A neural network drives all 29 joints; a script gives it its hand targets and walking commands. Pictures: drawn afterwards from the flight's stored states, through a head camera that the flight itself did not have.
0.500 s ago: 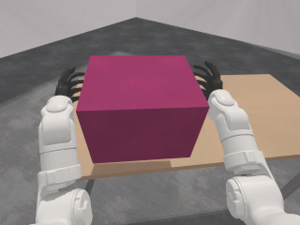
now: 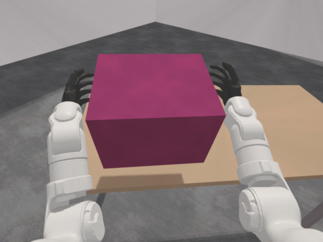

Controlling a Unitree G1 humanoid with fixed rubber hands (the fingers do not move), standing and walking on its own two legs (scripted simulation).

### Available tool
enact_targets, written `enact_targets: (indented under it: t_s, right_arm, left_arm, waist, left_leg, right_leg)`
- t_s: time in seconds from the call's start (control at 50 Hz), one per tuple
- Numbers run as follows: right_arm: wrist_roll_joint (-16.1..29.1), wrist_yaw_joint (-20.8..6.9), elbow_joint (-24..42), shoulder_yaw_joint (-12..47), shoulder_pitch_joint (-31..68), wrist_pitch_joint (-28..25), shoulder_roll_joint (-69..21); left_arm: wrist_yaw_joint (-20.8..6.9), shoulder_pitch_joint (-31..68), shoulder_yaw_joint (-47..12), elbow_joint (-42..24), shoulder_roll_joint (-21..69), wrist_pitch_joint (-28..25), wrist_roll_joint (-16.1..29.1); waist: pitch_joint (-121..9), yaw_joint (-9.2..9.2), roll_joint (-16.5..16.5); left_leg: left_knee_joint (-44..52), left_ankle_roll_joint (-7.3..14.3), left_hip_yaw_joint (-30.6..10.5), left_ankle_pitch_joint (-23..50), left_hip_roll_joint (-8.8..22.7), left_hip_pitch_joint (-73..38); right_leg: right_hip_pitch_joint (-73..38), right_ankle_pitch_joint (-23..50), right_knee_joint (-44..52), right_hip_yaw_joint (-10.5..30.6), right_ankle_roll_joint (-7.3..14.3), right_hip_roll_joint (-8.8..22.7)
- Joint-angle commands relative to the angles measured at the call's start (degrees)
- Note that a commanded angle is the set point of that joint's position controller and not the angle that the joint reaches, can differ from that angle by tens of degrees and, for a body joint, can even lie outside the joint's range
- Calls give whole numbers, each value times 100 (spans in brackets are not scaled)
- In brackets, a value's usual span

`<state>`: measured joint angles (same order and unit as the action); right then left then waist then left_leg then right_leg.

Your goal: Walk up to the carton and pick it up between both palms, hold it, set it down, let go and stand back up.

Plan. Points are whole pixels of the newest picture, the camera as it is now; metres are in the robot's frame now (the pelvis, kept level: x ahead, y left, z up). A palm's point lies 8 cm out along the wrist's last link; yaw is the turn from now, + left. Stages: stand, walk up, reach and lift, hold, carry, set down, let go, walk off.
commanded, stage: set down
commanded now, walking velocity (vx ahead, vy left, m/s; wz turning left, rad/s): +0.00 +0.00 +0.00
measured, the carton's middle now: (153, 110) +0.40 +0.03 +0.16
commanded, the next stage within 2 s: none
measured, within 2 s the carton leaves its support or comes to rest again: neither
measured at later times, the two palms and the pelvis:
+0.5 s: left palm (82, 118) +0.35 +0.20 +0.16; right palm (224, 106) +0.40 -0.17 +0.18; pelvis +0.02 -0.02 +0.00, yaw +1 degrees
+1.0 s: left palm (83, 127) +0.34 +0.20 +0.13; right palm (219, 108) +0.41 -0.16 +0.16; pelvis +0.01 -0.02 +0.00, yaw +1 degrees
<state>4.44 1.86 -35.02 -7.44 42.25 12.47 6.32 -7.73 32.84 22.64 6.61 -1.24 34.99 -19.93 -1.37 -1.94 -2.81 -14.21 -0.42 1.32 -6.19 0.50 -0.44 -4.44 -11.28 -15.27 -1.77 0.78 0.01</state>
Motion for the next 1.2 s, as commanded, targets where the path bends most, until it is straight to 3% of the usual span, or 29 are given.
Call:
enact_targets:
  t_s: [0.0, 0.02, 0.12, 0.2, 0.24, 0.28, 0.4, 0.48, 0.54, 0.58, 0.62, 0.68, 0.74, 0.8, 0.86, 0.92, 0.98, 1.1, 1.14, 1.18]
  right_arm:
    - [112, -660, 1123, 1411, 3108, -720, -2236]
    - [130, -639, 1245, 1477, 3121, -838, -2253]
    - [261, -444, 1786, 1920, 3155, -1261, -2333]
    - [340, -385, 1866, 2154, 2930, -1374, -2271]
    - [418, -388, 1945, 2296, 2881, -1389, -2249]
    - [398, -396, 1688, 2225, 2738, -1323, -2161]
    - [353, -413, 1347, 2157, 2514, -1131, -2106]
    - [419, -434, 1567, 2234, 2732, -1229, -2200]
    - [388, -432, 1504, 2209, 2655, -1289, -2205]
    - [316, -449, 1583, 2137, 2726, -1354, -2189]
    - [200, -494, 1372, 1987, 2725, -1356, -2067]
    - [107, -618, 826, 1736, 2564, -1366, -1989]
    - [102, -695, 755, 1714, 2649, -1396, -1928]
    - [1, -745, 609, 1548, 2856, -1575, -1945]
    - [-88, -844, 387, 1460, 2949, -1695, -2048]
    - [-227, -902, 115, 1393, 3032, -1730, -2085]
    - [-375, -978, -452, 1038, 2948, -1681, -2031]
    - [-436, -1168, -807, 862, 3208, -1933, -1950]
    - [-464, -1169, -864, 864, 3242, -1994, -1956]
    - [-529, -1151, -1152, 803, 3151, -1948, -1945]
  left_arm:
    - [-712, 2948, -2212, -481, 2021, -378, 798]
    - [-678, 2993, -2404, -621, 2085, -455, 879]
    - [-499, 2962, -3064, -1054, 2186, -834, 1178]
    - [-344, 2703, -3204, -1253, 2180, -976, 1209]
    - [-293, 2682, -3249, -1432, 2117, -1009, 1274]
    - [-269, 2560, -3086, -1266, 2022, -974, 1180]
    - [-399, 2190, -2578, -971, 1919, -762, 925]
    - [-386, 2316, -2619, -1180, 1993, -812, 982]
    - [-323, 2360, -2741, -1201, 2029, -907, 1061]
    - [-307, 2419, -2834, -1179, 2047, -983, 1167]
    - [-266, 2376, -2734, -921, 2028, -1029, 1128]
    - [-182, 2410, -2700, -755, 2112, -1086, 1015]
    - [-194, 2285, -2529, -632, 2089, -1058, 947]
    - [-87, 2692, -2737, -695, 2207, -1254, 1104]
    - [29, 2846, -2751, -604, 2292, -1439, 1083]
    - [68, 2804, -2464, -149, 2178, -1500, 942]
    - [107, 2880, -2267, 140, 2200, -1538, 859]
    - [366, 3233, -2448, 157, 2444, -1858, 911]
    - [413, 3221, -2484, 254, 2492, -1946, 979]
    - [392, 3033, -2244, 553, 2420, -1939, 849]
  waist:
    - [-845, 17, 285]
    - [-1114, 0, 400]
    - [-1914, -155, 297]
    - [-2065, -45, 436]
    - [-2236, -3, 397]
    - [-1967, 23, 368]
    - [-1286, 177, 182]
    - [-1718, 250, 201]
    - [-1787, 135, 223]
    - [-1932, 103, 199]
    - [-1852, 165, 155]
    - [-1622, 206, 382]
    - [-1576, 341, 221]
    - [-1985, 249, 230]
    - [-2111, 323, 245]
    - [-1944, 520, 82]
    - [-1662, 548, 138]
    - [-2252, 676, 402]
    - [-2408, 637, 295]
    - [-2017, 656, 114]
  left_leg:
    - [177, 80, 383, 350, -96, -430]
    - [55, 8, 385, 724, -114, -583]
    - [-357, -132, 327, 1876, -184, -991]
    - [-461, -195, 248, 2274, -212, -952]
    - [-505, -198, 225, 2384, -215, -930]
    - [-432, -177, 236, 2087, -223, -830]
    - [-193, -62, 283, 1487, -223, -331]
    - [-291, -99, 275, 1802, -224, -405]
    - [-354, -123, 277, 1959, -216, -541]
    - [-352, -129, 258, 1865, -217, -461]
    - [-253, -114, 261, 1570, -194, -367]
    - [-224, -177, 264, 1615, -135, -518]
    - [-183, -101, 301, 1565, -147, -432]
    - [-237, -159, 276, 1699, -133, -552]
    - [-242, -129, 294, 1741, -114, -543]
    - [-85, 16, 348, 1252, -128, -109]
    - [97, 35, 370, 800, -97, 39]
    - [-165, -129, 378, 1663, -10, -583]
    - [-247, -100, 365, 1860, -9, -594]
    - [-126, 1, 390, 1550, -37, -240]
  right_leg:
    - [476, 90, 403, -396, -103, -148]
    - [411, 388, 350, -409, -106, -153]
    - [-13, 1842, 142, -462, -240, -191]
    - [-189, 2424, -31, -450, -287, -184]
    - [-262, 2622, -59, -439, -305, -181]
    - [-184, 2335, -1, -434, -301, -160]
    - [-302, 2401, -19, -335, -395, -60]
    - [-341, 2933, -155, -331, -424, -86]
    - [-303, 3241, -180, -342, -433, -81]
    - [-260, 3241, -187, -355, -439, -61]
    - [-165, 2763, -131, -364, -413, -89]
    - [178, 2169, -9, -400, -317, -108]
    - [133, 2127, 23, -395, -342, -98]
    - [266, 2121, 11, -425, -338, -130]
    - [290, 2174, -8, -410, -335, -109]
    - [54, 2138, -40, -311, -377, -16]
    - [271, 1456, 70, -300, -358, 9]
    - [811, 1333, 113, -405, -204, -120]
    - [764, 1744, 108, -346, -230, -88]
    - [507, 1899, 64, -268, -305, -44]
